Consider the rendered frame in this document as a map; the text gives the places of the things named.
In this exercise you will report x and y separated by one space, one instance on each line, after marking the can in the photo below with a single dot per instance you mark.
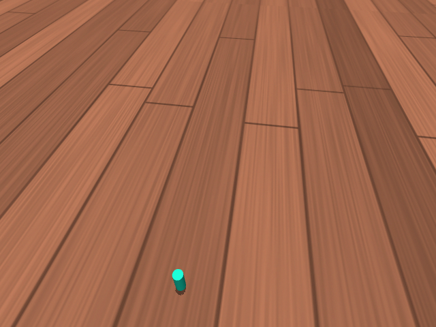
179 279

